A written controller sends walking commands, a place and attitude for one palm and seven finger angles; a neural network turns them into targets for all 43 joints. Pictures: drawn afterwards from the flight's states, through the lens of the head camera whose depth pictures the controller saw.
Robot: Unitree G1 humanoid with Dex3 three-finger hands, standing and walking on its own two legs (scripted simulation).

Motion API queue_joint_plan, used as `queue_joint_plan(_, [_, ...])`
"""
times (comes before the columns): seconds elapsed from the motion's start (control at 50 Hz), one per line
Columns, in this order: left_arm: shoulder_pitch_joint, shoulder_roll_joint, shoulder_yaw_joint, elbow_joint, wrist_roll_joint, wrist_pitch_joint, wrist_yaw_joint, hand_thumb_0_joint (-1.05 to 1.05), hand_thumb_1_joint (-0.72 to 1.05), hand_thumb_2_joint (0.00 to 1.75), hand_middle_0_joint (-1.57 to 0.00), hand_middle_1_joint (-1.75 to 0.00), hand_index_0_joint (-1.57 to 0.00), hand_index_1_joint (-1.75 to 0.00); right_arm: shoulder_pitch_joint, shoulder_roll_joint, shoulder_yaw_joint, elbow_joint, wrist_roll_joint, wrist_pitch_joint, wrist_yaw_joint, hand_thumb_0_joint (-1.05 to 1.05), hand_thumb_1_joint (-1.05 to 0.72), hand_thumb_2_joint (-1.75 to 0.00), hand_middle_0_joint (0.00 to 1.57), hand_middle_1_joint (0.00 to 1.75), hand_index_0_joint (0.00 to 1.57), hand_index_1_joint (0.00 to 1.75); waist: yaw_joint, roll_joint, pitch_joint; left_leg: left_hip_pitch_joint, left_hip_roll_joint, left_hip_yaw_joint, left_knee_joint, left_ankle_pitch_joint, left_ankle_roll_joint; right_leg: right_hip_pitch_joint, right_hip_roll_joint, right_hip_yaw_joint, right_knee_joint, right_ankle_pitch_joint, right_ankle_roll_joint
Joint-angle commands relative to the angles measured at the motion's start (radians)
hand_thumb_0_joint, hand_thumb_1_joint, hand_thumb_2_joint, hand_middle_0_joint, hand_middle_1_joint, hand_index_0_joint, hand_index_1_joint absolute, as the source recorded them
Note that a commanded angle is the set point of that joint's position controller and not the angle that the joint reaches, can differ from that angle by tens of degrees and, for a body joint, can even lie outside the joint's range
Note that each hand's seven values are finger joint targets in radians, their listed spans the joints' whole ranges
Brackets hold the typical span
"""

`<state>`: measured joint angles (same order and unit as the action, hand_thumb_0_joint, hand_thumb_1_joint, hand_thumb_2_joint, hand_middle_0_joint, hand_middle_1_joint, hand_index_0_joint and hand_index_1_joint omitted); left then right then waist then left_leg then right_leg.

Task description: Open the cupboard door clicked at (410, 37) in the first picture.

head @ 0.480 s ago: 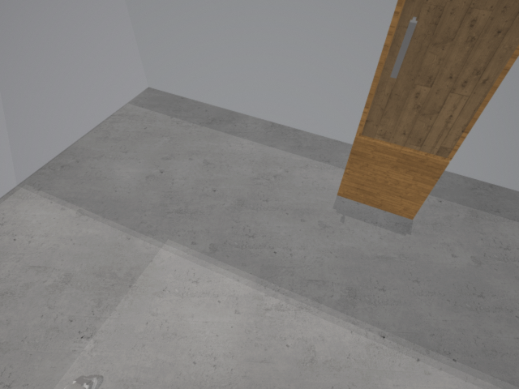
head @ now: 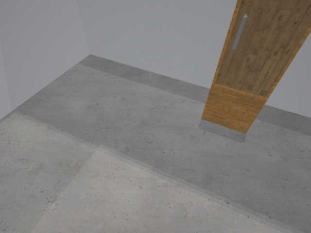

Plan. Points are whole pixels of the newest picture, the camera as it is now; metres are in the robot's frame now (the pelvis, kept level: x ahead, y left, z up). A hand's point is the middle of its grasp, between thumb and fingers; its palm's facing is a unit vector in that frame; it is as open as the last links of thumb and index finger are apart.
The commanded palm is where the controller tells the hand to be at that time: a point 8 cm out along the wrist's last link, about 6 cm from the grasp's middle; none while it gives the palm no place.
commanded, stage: stand and wait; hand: left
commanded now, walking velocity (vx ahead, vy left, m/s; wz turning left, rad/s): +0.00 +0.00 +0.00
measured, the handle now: (239, 32) +1.11 -0.40 +0.03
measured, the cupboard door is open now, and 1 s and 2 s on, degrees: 0 0 0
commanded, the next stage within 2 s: look at it before walking up in 0.34 s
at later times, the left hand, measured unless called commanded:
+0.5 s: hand out of the picture +0.07 +0.24 -0.15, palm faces -0.03 -0.94 -0.33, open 7.4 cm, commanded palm none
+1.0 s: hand out of the picture +0.06 +0.24 -0.15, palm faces -0.03 -0.94 -0.33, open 7.4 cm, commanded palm none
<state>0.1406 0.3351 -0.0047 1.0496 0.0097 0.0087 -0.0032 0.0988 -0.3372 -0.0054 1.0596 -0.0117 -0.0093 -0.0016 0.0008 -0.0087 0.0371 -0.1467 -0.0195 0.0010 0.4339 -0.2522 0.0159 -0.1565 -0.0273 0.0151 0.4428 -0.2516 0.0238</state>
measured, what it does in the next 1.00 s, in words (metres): stands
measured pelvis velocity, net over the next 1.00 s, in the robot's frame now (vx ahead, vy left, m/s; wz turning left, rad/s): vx -0.01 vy -0.01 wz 0.00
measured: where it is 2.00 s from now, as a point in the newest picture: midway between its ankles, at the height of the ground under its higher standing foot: outside the picture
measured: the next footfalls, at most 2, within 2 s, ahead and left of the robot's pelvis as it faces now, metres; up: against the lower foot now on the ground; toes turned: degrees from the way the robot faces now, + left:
left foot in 1.84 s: +0.11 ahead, +0.10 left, +0.00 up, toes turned -18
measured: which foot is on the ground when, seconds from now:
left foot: down 0.00-1.00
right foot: down 0.00-1.00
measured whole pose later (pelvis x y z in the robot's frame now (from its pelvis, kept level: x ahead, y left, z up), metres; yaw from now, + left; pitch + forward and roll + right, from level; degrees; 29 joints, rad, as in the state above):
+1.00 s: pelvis -0.01 -0.01 +0.00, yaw +0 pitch -2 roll +0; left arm 0.13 0.34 -0.01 1.09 0.01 0.00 -0.01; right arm 0.11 -0.34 0.00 1.11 -0.01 -0.01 0.00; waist 0.00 0.00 0.05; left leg -0.14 0.00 -0.01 0.37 -0.20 0.00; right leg -0.15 -0.01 0.00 0.38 -0.20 0.01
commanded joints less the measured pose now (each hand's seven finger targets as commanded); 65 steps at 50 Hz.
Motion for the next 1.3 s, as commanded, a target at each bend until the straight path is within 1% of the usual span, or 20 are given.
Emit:
queue_joint_plan(0.0, [-0.052,0.21,0.043,-0.066,0.001,-0.032,0.018,0.0,0.9,0.9,-0.2,-0.3,-0.2,-0.3,-0.061,-0.206,-0.04,-0.059,0.003,-0.025,-0.012,0.0,-0.9,-0.9,0.2,0.3,0.2,0.3,0.002,0.004,-0.086,0.011,0.127,-0.099,-0.078,0.207,0.026,0.023,-0.091,0.075,-0.068,0.191,-0.052])
queue_joint_plan(0.14, [-0.058,0.215,0.04,-0.046,0.0,-0.031,0.016,0.0,0.9,0.9,-0.2,-0.3,-0.2,-0.3,-0.047,-0.211,-0.035,-0.031,0.003,-0.024,-0.01,0.0,-0.9,-0.9,0.2,0.3,0.2,0.3,0.001,0.01,-0.065,-0.004,0.129,-0.105,-0.104,0.16,0.022,0.019,-0.092,0.084,-0.09,0.147,-0.052])
queue_joint_plan(0.26, [-0.06,0.217,0.039,-0.035,0.0,-0.032,0.015,0.0,0.9,0.9,-0.2,-0.3,-0.2,-0.3,-0.039,-0.212,-0.033,-0.019,0.004,-0.024,-0.008,0.0,-0.9,-0.9,0.2,0.3,0.2,0.3,0.0,-0.01,-0.054,-0.008,0.129,-0.107,-0.115,0.13,0.018,0.006,-0.093,0.089,-0.108,0.107,-0.052])
queue_joint_plan(0.36, [-0.06,0.214,0.04,-0.035,0.001,-0.033,0.014,0.0,0.9,0.9,-0.2,-0.3,-0.2,-0.3,-0.035,-0.213,-0.033,-0.012,0.003,-0.024,-0.008,0.0,-0.9,-0.9,0.2,0.3,0.2,0.3,0.0,0.001,-0.053,-0.007,0.129,-0.108,-0.121,0.123,0.016,0.0,-0.092,0.092,-0.115,0.092,-0.052])
queue_joint_plan(0.5, [-0.057,0.213,0.04,-0.035,0.002,-0.034,0.014,0.0,0.9,0.9,-0.2,-0.3,-0.2,-0.3,-0.035,-0.21,-0.032,-0.012,0.004,-0.023,-0.007,0.0,-0.9,-0.9,0.2,0.3,0.2,0.3,0.002,-0.008,-0.052,-0.002,0.129,-0.112,-0.117,0.133,0.015,-0.006,-0.091,0.094,-0.12,0.096,-0.052])
queue_joint_plan(0.52, [-0.055,0.213,0.04,-0.035,0.002,-0.035,0.014,0.0,0.9,0.9,-0.2,-0.3,-0.2,-0.3,-0.034,-0.208,-0.033,-0.012,0.003,-0.024,-0.007,0.0,-0.9,-0.9,0.2,0.3,0.2,0.3,0.0,-0.008,-0.065,0.006,0.131,-0.108,-0.114,0.138,0.015,-0.003,-0.094,0.096,-0.12,0.101,-0.053])
queue_joint_plan(0.58, [-0.06,0.213,0.039,-0.033,0.002,-0.034,0.014,0.0,0.9,0.9,-0.2,-0.3,-0.2,-0.3,-0.034,-0.207,-0.033,-0.009,0.004,-0.022,-0.006,0.0,-0.9,-0.9,0.2,0.3,0.2,0.3,-0.001,-0.001,-0.047,-0.006,0.129,-0.11,-0.121,0.118,0.013,-0.01,-0.092,0.098,-0.128,0.079,-0.052])
queue_joint_plan(0.6, [-0.055,0.213,0.04,-0.034,0.003,-0.036,0.014,0.0,0.9,0.9,-0.2,-0.3,-0.2,-0.3,-0.032,-0.207,-0.033,-0.011,0.005,-0.023,-0.006,0.0,-0.9,-0.9,0.2,0.3,0.2,0.3,0.0,-0.012,-0.054,-0.002,0.128,-0.112,-0.116,0.13,0.014,-0.007,-0.093,0.101,-0.127,0.091,-0.054])
queue_joint_plan(0.64, [-0.056,0.213,0.039,-0.033,0.002,-0.035,0.014,0.0,0.9,0.9,-0.2,-0.3,-0.2,-0.3,-0.033,-0.209,-0.032,-0.009,0.004,-0.024,-0.007,0.0,-0.9,-0.9,0.2,0.3,0.2,0.3,0.0,-0.002,-0.066,0.008,0.131,-0.111,-0.117,0.147,0.014,0.0,-0.094,0.094,-0.122,0.107,-0.053])
queue_joint_plan(0.7, [-0.054,0.212,0.039,-0.03,0.002,-0.036,0.014,0.0,0.9,0.9,-0.2,-0.3,-0.2,-0.3,-0.036,-0.209,-0.032,-0.01,0.005,-0.023,-0.007,0.0,-0.9,-0.9,0.2,0.3,0.2,0.3,0.001,-0.005,-0.068,0.012,0.132,-0.11,-0.114,0.152,0.013,0.0,-0.092,0.093,-0.122,0.118,-0.052])
queue_joint_plan(0.74, [-0.053,0.211,0.039,-0.029,0.001,-0.035,0.014,0.0,0.9,0.9,-0.2,-0.3,-0.2,-0.3,-0.039,-0.21,-0.031,-0.009,0.004,-0.024,-0.008,0.0,-0.9,-0.9,0.2,0.3,0.2,0.3,0.001,0.013,-0.061,0.011,0.133,-0.11,-0.119,0.149,0.013,0.0,-0.093,0.093,-0.124,0.117,-0.052])
queue_joint_plan(0.78, [-0.056,0.212,0.04,-0.029,0.002,-0.035,0.013,0.0,0.9,0.9,-0.2,-0.3,-0.2,-0.3,-0.038,-0.209,-0.03,-0.009,0.005,-0.023,-0.007,0.0,-0.9,-0.9,0.2,0.3,0.2,0.3,-0.001,0.001,-0.053,0.003,0.131,-0.11,-0.122,0.139,0.012,-0.001,-0.092,0.095,-0.127,0.108,-0.052])
queue_joint_plan(0.92, [-0.052,0.213,0.039,-0.027,0.002,-0.036,0.013,0.0,0.9,0.9,-0.2,-0.3,-0.2,-0.3,-0.037,-0.211,-0.03,-0.008,0.005,-0.024,-0.008,0.0,-0.9,-0.9,0.2,0.3,0.2,0.3,0.001,-0.001,-0.078,0.021,0.136,-0.111,-0.116,0.183,0.013,0.018,-0.095,0.088,-0.12,0.153,-0.052])
queue_joint_plan(1.04, [-0.051,0.215,0.038,-0.024,0.002,-0.036,0.014,0.0,0.9,0.9,-0.2,-0.3,-0.2,-0.3,-0.045,-0.212,-0.03,-0.008,0.006,-0.024,-0.008,0.0,-0.9,-0.9,0.2,0.3,0.2,0.3,0.002,0.004,-0.073,0.029,0.137,-0.109,-0.121,0.191,0.012,0.017,-0.095,0.086,-0.122,0.167,-0.051])
queue_joint_plan(1.08, [-0.051,0.204,0.04,-0.032,0.002,-0.029,0.012,0.0,0.9,0.9,-0.2,-0.3,-0.2,-0.3,-0.033,-0.202,-0.033,-0.01,0.003,-0.022,-0.013,0.0,-0.9,-0.9,0.2,0.3,0.2,0.3,-0.002,0.005,-0.075,0.051,0.144,-0.086,-0.097,0.209,0.008,-0.006,-0.088,0.098,-0.103,0.216,-0.053])
queue_joint_plan(1.12, [-0.007,0.118,0.029,-0.034,0.002,-0.005,0.018,0.0,0.9,0.9,-0.2,-0.3,-0.2,-0.3,0.016,-0.108,-0.022,-0.012,0.002,-0.007,-0.017,0.0,-0.9,-0.9,0.2,0.3,0.2,0.3,-0.006,-0.003,-0.077,0.051,0.148,-0.045,-0.052,0.232,-0.006,-0.035,-0.083,0.109,-0.055,0.28,-0.044])
queue_joint_plan(1.14, [0.009,0.102,0.029,-0.043,0.002,0.006,0.019,0.0,0.9,0.9,-0.2,-0.3,-0.2,-0.3,0.038,-0.092,-0.021,-0.019,0.001,0.0,-0.021,0.0,-0.9,-0.9,0.2,0.3,0.2,0.3,-0.009,-0.002,-0.075,0.045,0.154,-0.033,-0.038,0.238,-0.01,-0.048,-0.078,0.109,-0.029,0.301,-0.041])
queue_joint_plan(1.18, [0.025,0.104,0.039,-0.072,0.006,0.019,0.017,0.0,0.9,0.9,-0.2,-0.3,-0.2,-0.3,0.048,-0.103,-0.036,-0.046,0.001,0.01,-0.027,0.0,-0.9,-0.9,0.2,0.3,0.2,0.3,-0.008,0.011,-0.065,0.038,0.173,-0.027,-0.018,0.229,-0.002,-0.095,-0.058,0.111,0.028,0.306,-0.04])
queue_joint_plan(1.24, [0.037,0.092,0.052,-0.12,0.01,0.03,0.009,0.0,0.9,0.9,-0.2,-0.3,-0.2,-0.3,0.046,-0.118,-0.058,-0.095,-0.001,0.019,-0.031,0.0,-0.9,-0.9,0.2,0.3,0.2,0.3,-0.007,0.055,-0.059,0.008,0.221,-0.049,-0.013,0.182,0.028,-0.161,-0.016,0.095,0.13,0.241,-0.033])
queue_joint_plan(1.28, [0.058,0.073,0.058,-0.14,0.01,0.035,0.002,0.0,0.9,0.9,-0.2,-0.3,-0.2,-0.3,0.027,-0.128,-0.07,-0.124,-0.002,0.019,-0.031,0.0,-0.9,-0.9,0.2,0.3,0.2,0.3,0.003,0.124,-0.049,-0.026,0.277,-0.076,-0.026,0.179,0.064,-0.196,0.016,0.063,0.245,0.13,-0.024])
